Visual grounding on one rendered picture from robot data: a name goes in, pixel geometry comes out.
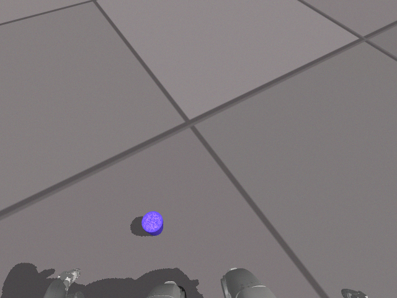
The left robot hand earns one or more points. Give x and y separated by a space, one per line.
59 288

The cup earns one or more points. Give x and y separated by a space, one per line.
152 223

